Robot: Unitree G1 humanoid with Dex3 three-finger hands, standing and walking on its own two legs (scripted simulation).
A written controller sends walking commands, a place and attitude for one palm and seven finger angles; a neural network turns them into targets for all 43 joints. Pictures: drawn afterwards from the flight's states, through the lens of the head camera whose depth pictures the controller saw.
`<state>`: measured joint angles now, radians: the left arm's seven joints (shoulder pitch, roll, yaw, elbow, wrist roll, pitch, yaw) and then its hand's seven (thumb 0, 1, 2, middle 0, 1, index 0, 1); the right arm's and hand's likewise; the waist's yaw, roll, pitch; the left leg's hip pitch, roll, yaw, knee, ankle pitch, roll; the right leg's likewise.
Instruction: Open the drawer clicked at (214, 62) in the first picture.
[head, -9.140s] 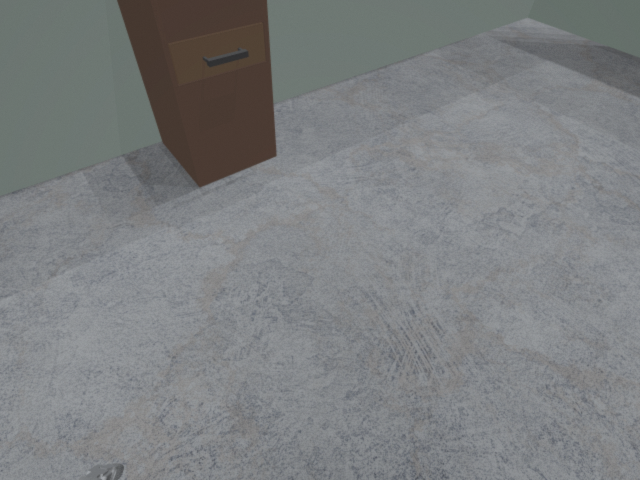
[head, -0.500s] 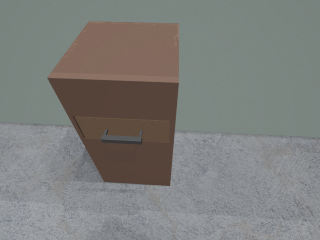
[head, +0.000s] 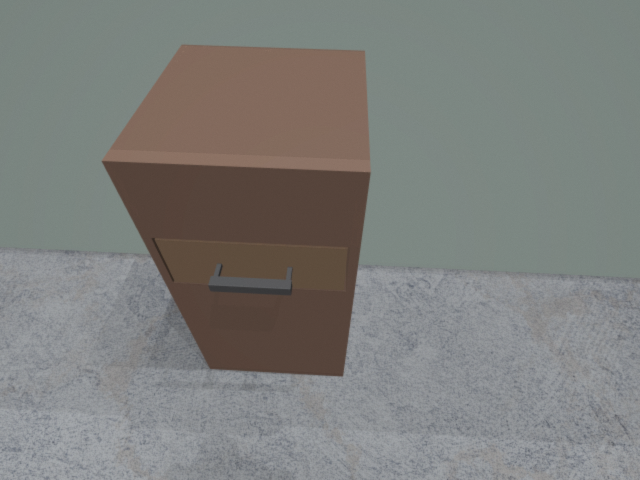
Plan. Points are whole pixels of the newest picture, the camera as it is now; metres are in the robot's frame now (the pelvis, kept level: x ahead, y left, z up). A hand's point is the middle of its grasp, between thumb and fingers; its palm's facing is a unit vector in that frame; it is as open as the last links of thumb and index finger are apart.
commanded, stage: come to a stop and stand still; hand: left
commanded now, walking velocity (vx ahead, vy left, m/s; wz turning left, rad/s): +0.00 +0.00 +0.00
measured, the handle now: (252, 277) +0.52 +0.18 -0.19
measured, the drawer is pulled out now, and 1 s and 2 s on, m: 0.00 0.00 0.00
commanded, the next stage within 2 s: look again from close up in 0.12 s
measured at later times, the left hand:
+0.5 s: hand out of the picture +0.00 +0.22 -0.19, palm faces +0.00 -0.98 -0.20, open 7.4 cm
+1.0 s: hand (127, 478) +0.13 +0.24 -0.07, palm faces -0.07 -0.62 -0.78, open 7.7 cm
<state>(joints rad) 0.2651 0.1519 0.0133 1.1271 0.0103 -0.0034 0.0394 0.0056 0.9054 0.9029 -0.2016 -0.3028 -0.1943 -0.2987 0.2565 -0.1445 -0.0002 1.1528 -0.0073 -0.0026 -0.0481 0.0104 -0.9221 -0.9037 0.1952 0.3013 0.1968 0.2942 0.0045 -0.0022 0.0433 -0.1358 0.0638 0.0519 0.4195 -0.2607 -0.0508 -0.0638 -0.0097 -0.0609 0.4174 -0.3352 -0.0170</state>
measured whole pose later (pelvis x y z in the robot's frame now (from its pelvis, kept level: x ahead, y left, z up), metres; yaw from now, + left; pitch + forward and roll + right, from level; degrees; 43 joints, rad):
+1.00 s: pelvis -0.05 +0.03 -0.02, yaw -1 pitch +5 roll +1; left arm 0.40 0.28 -0.06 0.13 0.52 0.06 0.28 0.02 0.83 0.87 -0.21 -0.35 -0.20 -0.35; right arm 0.27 -0.21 -0.02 0.79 0.00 -0.20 -0.08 0.02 -0.91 -0.90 0.20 0.30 0.20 0.29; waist 0.00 0.03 -0.07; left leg -0.44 0.01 0.07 0.65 -0.29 0.01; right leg -0.39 -0.06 -0.01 0.70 -0.39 0.02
